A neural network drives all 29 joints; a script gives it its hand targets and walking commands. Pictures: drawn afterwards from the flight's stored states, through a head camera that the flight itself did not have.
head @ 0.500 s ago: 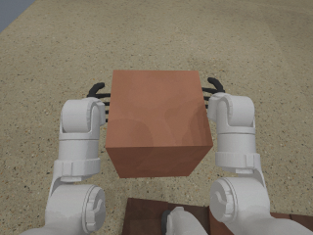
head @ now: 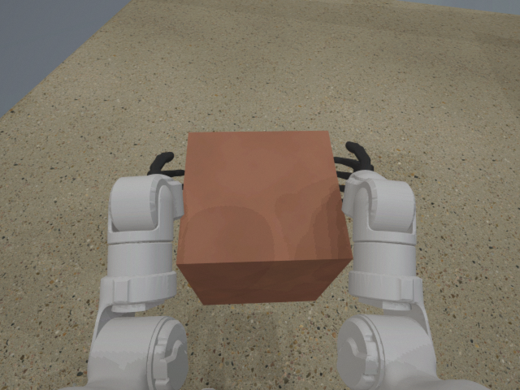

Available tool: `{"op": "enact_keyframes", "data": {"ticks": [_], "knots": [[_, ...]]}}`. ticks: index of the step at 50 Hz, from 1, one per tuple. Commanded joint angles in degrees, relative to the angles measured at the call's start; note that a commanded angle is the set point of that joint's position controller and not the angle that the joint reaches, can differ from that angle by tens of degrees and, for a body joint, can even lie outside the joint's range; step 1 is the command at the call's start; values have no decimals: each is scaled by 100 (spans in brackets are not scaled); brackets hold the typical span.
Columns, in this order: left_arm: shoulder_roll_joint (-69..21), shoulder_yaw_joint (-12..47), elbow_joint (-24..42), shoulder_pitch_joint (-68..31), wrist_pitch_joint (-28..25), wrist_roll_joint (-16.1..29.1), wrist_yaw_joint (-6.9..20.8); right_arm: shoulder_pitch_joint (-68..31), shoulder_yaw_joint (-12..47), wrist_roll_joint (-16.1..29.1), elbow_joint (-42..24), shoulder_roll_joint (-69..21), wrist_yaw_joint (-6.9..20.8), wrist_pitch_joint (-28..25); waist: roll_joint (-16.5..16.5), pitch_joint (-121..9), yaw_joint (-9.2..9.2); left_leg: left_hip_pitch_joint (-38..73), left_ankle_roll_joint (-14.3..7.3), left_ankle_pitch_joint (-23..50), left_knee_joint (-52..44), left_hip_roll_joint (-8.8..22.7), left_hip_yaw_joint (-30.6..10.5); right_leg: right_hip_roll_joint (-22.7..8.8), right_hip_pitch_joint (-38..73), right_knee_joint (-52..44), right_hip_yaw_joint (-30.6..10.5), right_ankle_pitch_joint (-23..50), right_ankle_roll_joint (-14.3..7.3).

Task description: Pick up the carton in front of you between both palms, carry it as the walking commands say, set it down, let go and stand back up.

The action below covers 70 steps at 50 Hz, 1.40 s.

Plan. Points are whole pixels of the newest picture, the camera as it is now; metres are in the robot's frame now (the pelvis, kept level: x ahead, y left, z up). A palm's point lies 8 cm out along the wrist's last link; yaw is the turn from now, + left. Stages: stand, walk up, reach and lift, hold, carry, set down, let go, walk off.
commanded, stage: carry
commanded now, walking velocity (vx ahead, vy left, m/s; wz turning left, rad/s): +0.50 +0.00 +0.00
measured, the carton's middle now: (259, 226) +0.37 +0.01 +0.02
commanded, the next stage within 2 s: none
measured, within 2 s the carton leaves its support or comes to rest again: neither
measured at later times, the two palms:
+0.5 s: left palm (234, 104) +0.62 +0.07 +0.08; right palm (374, 103) +0.63 -0.21 +0.09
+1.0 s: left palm (232, 35) +0.95 +0.10 +0.06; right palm (338, 39) +0.93 -0.18 +0.07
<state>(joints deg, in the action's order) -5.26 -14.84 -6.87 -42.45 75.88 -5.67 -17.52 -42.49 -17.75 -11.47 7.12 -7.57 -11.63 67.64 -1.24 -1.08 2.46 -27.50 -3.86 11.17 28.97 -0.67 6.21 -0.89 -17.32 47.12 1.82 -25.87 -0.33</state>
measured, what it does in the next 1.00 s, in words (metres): goes down: right foot, then left foot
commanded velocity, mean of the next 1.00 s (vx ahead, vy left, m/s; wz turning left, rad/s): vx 0.50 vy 0.00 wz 0.00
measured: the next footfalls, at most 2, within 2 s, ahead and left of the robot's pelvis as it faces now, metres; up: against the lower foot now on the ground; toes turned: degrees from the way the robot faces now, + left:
right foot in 0.36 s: +0.38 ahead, -0.13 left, -0.03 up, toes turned -10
left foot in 0.82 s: +0.65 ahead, +0.06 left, -0.03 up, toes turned +5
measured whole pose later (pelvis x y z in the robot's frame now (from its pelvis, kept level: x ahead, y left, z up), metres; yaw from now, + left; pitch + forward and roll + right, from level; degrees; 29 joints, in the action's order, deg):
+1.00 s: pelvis +0.57 -0.02 -0.02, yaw -3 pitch +6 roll -1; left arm -2.9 -14.6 -17.3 -44.8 73.9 -6.1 -14.8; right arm -43.4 -18.1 -6.6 13.9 -6.6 -17.4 67.7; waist -0.2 0.8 -1.3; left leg -21.1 -4.3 -10.3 25.5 0.9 8.3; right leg -1.8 -31.5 60.4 2.4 -23.7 0.3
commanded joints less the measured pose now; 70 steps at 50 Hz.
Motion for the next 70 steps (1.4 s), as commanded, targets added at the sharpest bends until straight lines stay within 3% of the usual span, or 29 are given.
{"op": "enact_keyframes", "data": {"ticks": [1,3,6,9,14,17,18,19,20,21,22,24,28,37,39,40,41,42,43,46,50,57,60,61,62,63,64,67,70], "knots": [[-6647,3247,413,-4002,-223,2603,2650,-2522,3224,2526,224,-6222,1944,526,822,-3241,-530,4945,-894,1583,-650,2079,-2665,141,-2428,795,-33,-311,23],[-6795,3322,589,-3687,-319,2535,2661,-2426,3402,2608,-206,-6477,1991,486,580,-3028,-471,4600,-676,1327,-885,1873,-2221,-7,-2218,-96,-89,79,99],[-6873,3586,1034,-3077,-543,2394,2560,-2115,3826,2797,-832,-6682,2068,425,841,-3015,-451,4687,-608,1932,-784,1743,-1749,13,-2304,-311,9,956,100],[-6825,3980,1662,-2613,-727,2275,2451,-1699,4290,2940,-1187,-6698,2158,367,829,-2722,-432,4342,-535,1108,-1101,1645,-1438,-120,-2220,-1048,58,1893,136],[-6307,4583,2411,-2308,-840,2316,2414,-1044,4807,3162,-971,-6623,2287,222,726,-2167,-461,3018,-193,196,-1022,1111,-565,47,-377,-2509,470,3650,-32],[-5945,4665,2200,-2247,-792,2405,2511,-1160,4940,3133,-798,-6214,2241,178,378,-2227,-349,2118,25,-20,566,606,-105,93,1337,-2762,841,3922,-227],[-5750,4609,2043,-2346,-761,2388,2543,-1258,4954,3130,-666,-6000,2221,185,100,-2430,-181,1281,148,-1109,1601,384,51,-340,2313,-2397,436,4118,-319],[-5472,4520,1780,-2386,-738,2342,2539,-1519,4969,3182,-532,-5963,2226,247,-1015,-2752,-174,-150,263,-4163,2787,96,-124,-1730,3631,-1587,-1171,6415,-734],[-5158,4346,1452,-2427,-729,2309,2498,-1689,4881,3239,-303,-5921,2210,319,-1373,-3073,70,-1321,304,-4734,4083,-146,-346,-2295,4398,-1827,-2174,5296,-1447],[-5155,4269,1262,-2408,-752,2396,2478,-1844,4806,3302,-282,-5841,2196,335,-1302,-3151,114,-1837,219,-4517,4657,90,-624,-2416,4045,-2247,-2710,3020,-1711],[-5313,4250,1252,-2655,-765,2506,2473,-2138,4735,3358,-223,-5865,2189,314,-803,-2955,70,-1881,125,-4101,4450,387,-803,-2119,3467,-2585,-2626,1922,-1531],[-5597,4296,1364,-3723,-804,2745,2472,-2723,4532,3416,-50,-5984,2165,240,-269,-2579,45,-1693,154,-3580,3972,635,-772,-1990,2459,-2870,-2184,1987,-1400],[-5894,3997,1131,-5163,-896,3173,2454,-3603,3968,3335,273,-6039,1961,105,-342,-2567,-51,-1350,279,-3057,2997,645,-543,-1663,1745,-3094,-1297,1669,-1357],[-6046,2814,-222,-5413,-729,2907,2404,-4200,2998,3047,1137,-6004,1720,157,-593,-2481,178,-805,117,-1636,586,175,63,-1156,2585,-2268,-133,4248,-891],[-6075,2612,-446,-5276,-682,2795,2429,-4158,2842,2998,1320,-6042,1762,202,-636,-2576,18,88,15,-1436,-173,-101,382,-1017,2523,-1612,210,5190,-636],[-6105,2533,-557,-5205,-663,2748,2442,-4056,2752,2967,1445,-6072,1795,213,-536,-2846,-251,1254,-38,-1041,-683,-235,622,-837,2144,-868,543,5256,-406],[-6115,2492,-655,-5184,-658,2700,2456,-3945,2635,2933,1555,-6075,1833,211,-323,-3160,-513,2745,-130,-981,-522,333,54,-800,1048,-83,569,4141,-155],[-6291,2468,-732,-5161,-635,2709,2475,-3910,2503,2847,1628,-5951,1850,204,756,-3886,-552,4557,-781,-342,-100,2053,-2316,-465,-617,1319,397,1917,131],[-6350,2437,-736,-5225,-627,2664,2489,-3778,2454,2797,1789,-5978,1854,171,1745,-3915,-616,5304,-1329,-19,-535,2367,-3644,366,-2144,2302,119,-543,171],[-6618,2569,-366,-5411,-690,2710,2479,-4027,2591,2932,1155,-6311,1949,176,505,-3247,-579,4558,-909,91,-589,2038,-2563,-216,-2800,2231,-283,-89,-60],[-6680,2857,502,-5143,-744,2687,2297,-4260,3042,3244,158,-6675,2001,271,740,-3225,-388,3977,-676,102,-976,1819,-1612,-285,-2104,737,-55,360,146],[-6483,3812,1960,-3645,-702,2330,2078,-2242,3722,2827,-937,-6314,1936,440,1087,-2948,-437,4163,-291,1475,-743,1287,-330,51,-1241,-1696,656,1994,149],[-6419,4230,2109,-2703,-601,2262,2241,-1232,4137,2628,-1149,-6112,1964,426,943,-2966,-357,3580,160,1903,391,861,328,247,625,-3210,1086,3708,112],[-6364,4292,2059,-2375,-570,2233,2321,-1012,4283,2608,-1190,-6045,1997,424,824,-2988,-281,2651,419,1205,829,755,296,-226,1747,-3201,752,4413,-11],[-6272,4330,2021,-2053,-546,2213,2397,-951,4412,2636,-1224,-5974,2041,439,-88,-3339,-167,1324,614,-1002,1729,630,191,-1444,3292,-2248,-403,7349,-301],[-6045,4320,1782,-1725,-573,2062,2419,-916,4540,2712,-1124,-6227,2080,484,-1412,-3683,-106,-736,720,-3970,2672,125,-106,-2210,5192,-1632,-1382,9348,-1270],[-6079,4317,1669,-1257,-594,2076,2454,-604,4567,2722,-1064,-6172,2131,474,-1459,-3752,-72,-1279,728,-4697,3022,101,-377,-2319,5263,-1892,-1510,8991,-1450],[-6442,4419,2264,-1271,-686,2171,2563,-563,4781,2906,-1411,-6337,2216,324,-489,-3037,-132,-844,661,-4217,1432,438,-521,-1957,3919,-2505,-852,6992,-884],[-6471,4430,2684,-1408,-715,2405,2613,-425,4824,3075,-1756,-6503,2174,291,-665,-3050,-164,565,646,-3120,492,264,-139,-1554,2663,-2697,100,5956,-676]]}}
